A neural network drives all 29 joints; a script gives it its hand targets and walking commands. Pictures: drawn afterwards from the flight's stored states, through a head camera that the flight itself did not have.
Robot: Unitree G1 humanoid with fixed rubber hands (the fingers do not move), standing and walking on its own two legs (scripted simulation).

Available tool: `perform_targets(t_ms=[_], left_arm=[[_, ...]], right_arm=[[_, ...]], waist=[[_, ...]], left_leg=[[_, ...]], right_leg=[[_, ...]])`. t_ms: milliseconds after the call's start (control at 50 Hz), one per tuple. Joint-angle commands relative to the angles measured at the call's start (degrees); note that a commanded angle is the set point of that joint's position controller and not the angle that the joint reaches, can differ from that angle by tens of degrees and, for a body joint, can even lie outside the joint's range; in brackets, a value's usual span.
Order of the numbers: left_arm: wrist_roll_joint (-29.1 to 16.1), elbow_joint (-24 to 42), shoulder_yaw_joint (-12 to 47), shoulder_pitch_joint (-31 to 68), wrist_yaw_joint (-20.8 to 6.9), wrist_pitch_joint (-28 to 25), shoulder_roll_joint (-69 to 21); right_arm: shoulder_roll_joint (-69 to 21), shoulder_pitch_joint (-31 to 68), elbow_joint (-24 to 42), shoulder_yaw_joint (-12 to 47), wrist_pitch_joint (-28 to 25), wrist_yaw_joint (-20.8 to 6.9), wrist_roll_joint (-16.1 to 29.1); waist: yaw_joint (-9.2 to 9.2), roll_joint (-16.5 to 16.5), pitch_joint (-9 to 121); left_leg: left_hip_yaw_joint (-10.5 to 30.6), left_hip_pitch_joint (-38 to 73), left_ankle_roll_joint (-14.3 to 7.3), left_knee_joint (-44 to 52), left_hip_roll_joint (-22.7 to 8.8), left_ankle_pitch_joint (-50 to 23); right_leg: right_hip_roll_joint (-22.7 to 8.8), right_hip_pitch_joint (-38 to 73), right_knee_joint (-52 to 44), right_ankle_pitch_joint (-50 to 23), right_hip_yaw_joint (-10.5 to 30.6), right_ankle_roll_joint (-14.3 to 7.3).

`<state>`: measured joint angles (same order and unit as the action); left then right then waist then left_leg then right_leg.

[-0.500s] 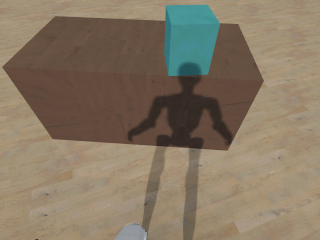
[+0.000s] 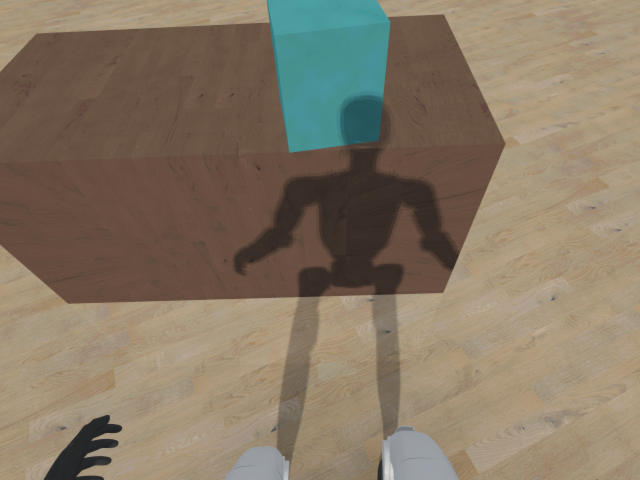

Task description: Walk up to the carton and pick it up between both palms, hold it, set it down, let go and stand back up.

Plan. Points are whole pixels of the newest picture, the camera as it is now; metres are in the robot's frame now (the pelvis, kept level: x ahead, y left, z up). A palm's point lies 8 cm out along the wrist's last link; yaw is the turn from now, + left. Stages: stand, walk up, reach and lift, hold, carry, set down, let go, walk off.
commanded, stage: walk up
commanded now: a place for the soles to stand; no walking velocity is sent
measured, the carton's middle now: (324, 68) +0.86 +0.01 +0.04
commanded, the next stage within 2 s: none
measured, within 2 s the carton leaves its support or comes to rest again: neither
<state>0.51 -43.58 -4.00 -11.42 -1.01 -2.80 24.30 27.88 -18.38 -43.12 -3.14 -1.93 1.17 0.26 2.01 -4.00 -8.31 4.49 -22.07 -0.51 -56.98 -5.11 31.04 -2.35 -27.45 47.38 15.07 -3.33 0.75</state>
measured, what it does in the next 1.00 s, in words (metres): steps on the spot: left foot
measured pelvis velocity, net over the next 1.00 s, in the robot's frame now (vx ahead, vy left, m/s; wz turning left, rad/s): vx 0.02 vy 0.01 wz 0.06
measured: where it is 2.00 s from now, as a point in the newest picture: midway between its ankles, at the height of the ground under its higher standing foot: (338, 408)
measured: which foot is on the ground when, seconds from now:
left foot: up 0.00-0.20, down 0.22-1.00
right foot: down 0.00-1.00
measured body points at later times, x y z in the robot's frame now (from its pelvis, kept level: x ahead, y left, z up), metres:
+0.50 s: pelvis +0.00 +0.01 +0.01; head +0.00 +0.03 +0.46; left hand +0.08 +0.36 -0.09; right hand +0.12 -0.32 -0.08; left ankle +0.00 +0.13 -0.69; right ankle +0.07 -0.13 -0.69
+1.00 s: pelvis +0.02 +0.01 +0.03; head +0.02 +0.00 +0.48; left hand +0.11 +0.35 -0.06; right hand +0.16 -0.30 -0.08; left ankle +0.00 +0.13 -0.69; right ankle +0.07 -0.12 -0.69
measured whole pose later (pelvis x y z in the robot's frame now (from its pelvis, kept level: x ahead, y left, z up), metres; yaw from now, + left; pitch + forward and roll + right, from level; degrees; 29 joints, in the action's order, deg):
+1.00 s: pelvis +0.02 +0.01 +0.03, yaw +3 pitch -3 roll +0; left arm 0.9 -54.7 -0.8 -7.8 0.0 -3.1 24.5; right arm 24.2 -7.2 -52.9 -1.9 -1.0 -1.2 -0.5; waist -0.2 -1.7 -2.6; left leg -1.4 -13.5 -0.9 -38.8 -0.2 22.6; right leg -3.0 -18.9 38.8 17.4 -0.4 1.0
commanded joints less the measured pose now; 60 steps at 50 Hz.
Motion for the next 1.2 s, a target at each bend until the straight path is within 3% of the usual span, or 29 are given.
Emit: perform_targets(t_ms=[0, 120, 160, 180, 220, 240, 260, 280, 300, 340, 380, 420, 460, 520, 560, 600, 640, 680, 720, 900, 920, 940, 980, 1000, 1080, 1120, 1140, 1160, 1180], left_arm=[[0.7, 2.5, -4.5, 3.3, 1.4, 0.3, 18.6], [1.0, 0.8, -4.4, 0.5, 2.1, 0.9, 18.3], [0.6, 1.1, -3.6, 3.7, 2.2, 1.4, 17.0], [0.5, 1.0, -3.1, 3.4, 2.3, 1.8, 14.6], [-0.5, 1.9, -1.3, 6.3, 3.0, 1.9, 9.4], [-0.1, 0.7, -2.2, 6.3, 3.4, 1.5, 13.2], [-0.5, -1.4, -2.7, 2.4, 3.2, 0.9, 14.8], [-0.8, -3.2, -2.9, -1.6, 2.7, 0.4, 15.2], [-0.6, -4.3, -2.9, -2.9, 2.5, 0.0, 14.6], [-0.4, -4.1, -2.7, -4.1, 2.8, -0.6, 14.5], [-0.3, -3.5, -2.6, -1.6, 3.1, -0.9, 14.6], [0.7, -2.9, -1.8, 1.9, 3.0, -1.8, 15.6], [0.4, -4.0, -1.3, 3.9, 2.6, -1.5, 16.1], [-0.2, -4.8, -0.3, 4.4, 2.0, -0.4, 12.0], [0.0, -5.7, -0.3, 2.5, 1.9, -1.0, 12.6], [0.4, -6.5, -0.5, 2.0, 1.8, -1.8, 13.8], [0.2, -6.8, -0.3, 3.8, 1.8, -1.9, 14.4], [-0.3, -6.1, 0.4, 6.8, 1.8, -1.4, 12.8], [-0.5, -7.0, 1.1, 4.9, 1.7, -1.2, 11.1], [0.1, -8.8, 1.3, 6.9, 2.1, -1.2, 12.5], [1.1, -6.0, -1.4, 3.6, -0.2, -1.3, 15.0], [1.2, -5.2, -1.3, 7.0, -0.9, -1.1, 15.1], [1.3, -3.6, -1.4, 11.5, -1.4, -0.7, 13.8], [1.1, -3.5, -1.6, 11.4, -1.6, -0.9, 14.2], [0.7, -3.0, -2.1, 6.0, -2.4, -3.4, 11.9], [0.6, -5.7, -2.8, -3.0, -2.4, -3.5, 10.0], [0.3, -8.1, -3.9, -12.0, -1.6, -3.3, 11.5], [0.8, -9.6, -5.9, -19.2, -0.7, -3.2, 16.9], [1.2, -7.0, -6.1, -17.0, 0.0, -3.3, 20.1]], right_arm=[[11.6, -6.0, -1.4, -3.7, 1.3, 0.1, -0.4], [9.5, -3.9, -2.1, -3.7, 2.1, -1.5, -1.7], [8.8, -6.4, -3.6, -3.8, 1.7, -2.1, -2.2], [9.7, -9.1, -4.9, -4.4, 1.5, -2.1, -2.6], [16.4, -3.2, -2.7, -5.4, 1.4, -1.6, -3.0], [17.7, 3.5, -0.6, -5.6, 1.3, -1.5, -3.1], [15.9, 8.6, 0.4, -4.8, 1.3, -1.4, -2.7], [13.6, 12.3, 1.7, -3.9, 1.3, -1.4, -2.2], [10.5, 12.3, 1.7, -3.1, 1.2, -1.4, -2.2], [8.5, 8.4, -0.3, -2.3, 0.5, -1.0, -1.6], [9.1, 4.6, -2.4, -2.4, 0.1, -1.0, -1.1], [7.7, 2.6, -2.8, -1.8, 0.1, -1.2, -1.1], [8.1, 3.5, -4.3, -2.4, 0.5, -1.0, -1.3], [11.4, 8.5, -3.3, -2.4, -0.3, -1.3, -1.6], [11.7, 9.8, -3.0, -2.3, -0.3, -1.4, -1.4], [9.3, 11.2, -2.6, -1.6, -0.4, -1.3, -0.9], [8.5, 10.5, -3.8, -1.6, -0.1, -1.1, -0.9], [9.2, 8.9, -5.7, -1.8, -0.2, -0.9, -1.4], [9.1, 12.5, -5.3, -1.5, -0.3, -1.3, -1.0], [7.6, 13.3, -7.4, -1.2, 0.6, -1.7, -0.7], [11.8, 8.7, -5.9, -3.4, -1.1, -3.1, -0.7], [14.2, 5.7, -7.4, -4.3, -1.5, -3.3, -1.0], [17.2, 1.6, -8.6, -6.3, -2.0, -3.1, -1.5], [16.7, 2.6, -8.2, -6.3, -2.5, -3.0, -1.5], [13.1, 6.4, -5.3, -5.0, -3.1, -3.1, -2.1], [11.3, 10.3, -4.0, -4.2, -2.8, -3.7, -1.4], [9.0, 13.6, -2.5, -3.4, -2.5, -3.6, -1.2], [4.3, 13.1, -1.4, -2.0, -2.5, -3.6, -0.7], [3.7, 10.2, -1.1, -1.5, -2.1, -3.2, -0.4]], waist=[[-1.84, 18.4, 8.6], [-3.3, 21.5, 10.6], [-0.84, 18.2, 11.1], [0.4, 12.7, 12.2], [1.42, -10.7, 5.1], [0.53, -6.0, 2.2], [-2.45, -6.1, 1.5], [-5.42, -4.5, 1.9], [-6.26, -1.6, 3.6], [-5.35, 3.4, 8.3], [-3.26, 1.4, 10.3], [-1.05, 1.7, 9.5], [0.13, 0.6, 6.6], [-1.67, -6.1, 3.7], [-2.99, -2.3, 3.4], [-3.56, 1.1, 7.3], [-1.83, 4.2, 7.4], [-0.78, 2.6, 6.9], [-2.68, -0.7, 8.6], [-1.69, 5.9, 10.3], [-1.61, 6.6, 12.1], [0.8, 3.5, 7.6], [4.28, -4.3, 0.9], [3.62, -2.6, -1.6], [-0.34, -2.5, 1.8], [-5.4, -4.4, 5.7], [-10.35, -0.2, 7.7], [-13.37, 14.3, 8.9], [-10.54, 15.4, 8.5]], left_leg=[[-2.3, -5.5, -1.5, -3.7, 1.4, 0.9], [-5.4, -1.6, -2.1, 6.1, 3.3, 0.5], [-7.2, 8.0, -2.7, 16.2, 4.7, -6.5], [-4.7, 12.4, -3.2, 20.7, 4.7, -4.8], [28.5, 3.1, -10.4, 40.3, -10.8, 19.1], [32.2, -6.1, -14.8, 40.9, -14.6, 19.4], [28.1, -11.7, -15.6, 38.5, -14.3, 15.2], [18.9, -13.2, -13.6, 33.4, -10.1, 6.1], [8.4, -9.0, -9.0, 28.3, -4.7, -7.7], [1.9, -4.1, -4.7, 17.6, -1.3, -24.1], [2.5, -3.1, -3.3, 15.8, 0.2, -20.8], [1.6, -4.0, -2.8, 15.5, 1.3, -12.0], [2.6, 2.2, -3.4, 21.4, 0.7, -6.4], [15.7, -0.3, -8.1, 32.0, -6.9, -1.6], [13.3, -2.6, -8.4, 29.9, -7.4, -8.8], [5.8, -3.2, -5.2, 25.5, -2.9, -14.5], [2.3, 0.1, -3.2, 22.6, 0.2, -14.6], [4.5, 2.5, -3.7, 27.3, -1.1, -15.0], [6.5, 2.7, -5.2, 28.5, -3.3, -17.5], [2.4, 6.5, -3.6, 28.4, -0.6, -16.5], [6.7, 7.7, -6.8, 29.5, -1.4, 5.8], [13.6, 12.3, -9.3, 35.7, -5.2, 19.6], [29.2, 19.8, -14.7, 47.5, -16.7, 28.2], [30.2, 18.8, -16.0, 48.0, -18.0, 22.8], [11.8, 17.6, -12.4, 36.8, -11.4, -14.3], [1.2, 7.4, -8.2, 28.0, -4.9, -20.5], [-2.1, -2.1, -5.6, 16.8, -1.9, -22.8], [-6.7, -15.2, -2.3, -3.2, 4.2, -14.5], [-2.0, -23.6, -0.8, -8.1, 9.8, -0.2]], right_leg=[[-16.0, 3.0, -24.0, 20.9, 25.2, -12.7], [-15.4, 4.3, -21.4, 19.3, 21.0, -12.3], [-12.5, -2.3, -17.3, 18.0, 14.6, -9.8], [-10.5, -5.6, -10.5, 20.4, 11.4, -7.5], [1.7, -15.7, 11.0, 18.7, 0.4, -2.3], [-0.2, -10.0, 13.9, 18.8, 5.2, -2.8], [-2.0, -2.0, 11.9, 17.9, 5.2, -3.0], [-2.3, 4.9, 6.3, 12.7, 4.1, -3.1], [-0.3, 7.2, -0.7, 7.9, 0.7, -3.6], [-3.7, 11.4, -7.0, -10.5, 4.1, -4.8], [-6.4, 13.0, -8.1, -10.3, 11.4, -7.4], [-11.3, 12.0, -14.4, -0.4, 22.0, -9.4], [-8.8, 1.6, -13.5, 5.2, 18.5, -8.9], [0.6, 1.2, -2.9, 8.3, 2.5, -3.2], [-0.4, 6.4, -7.5, 7.2, 3.7, -2.9], [-2.8, 12.5, -12.3, -0.2, 8.3, -4.5], [-6.5, 9.7, -13.9, -3.9, 13.8, -6.8], [-5.3, 7.4, -11.2, -5.3, 10.8, -5.7], [-2.1, 10.1, -10.1, -4.9, 6.4, -3.8], [-5.4, 12.5, -15.7, -6.8, 9.7, -4.9], [-2.7, 10.8, -14.1, 18.1, 10.0, -6.6], [-1.3, -2.0, -10.6, 25.4, 9.0, -5.9], [0.7, -18.9, 4.8, 17.0, 2.5, -2.8], [-1.5, -20.7, 5.2, 14.3, 5.3, -2.7], [-1.3, -5.1, -10.0, 9.6, 2.6, -2.3], [2.3, 13.9, -19.5, 1.0, -2.0, -2.8], [3.0, 28.2, -21.1, -0.8, -1.1, -2.9], [-5.4, 37.9, -27.1, 10.2, 15.9, -4.4], [-17.5, 37.7, -35.1, 20.6, 38.4, -7.5]])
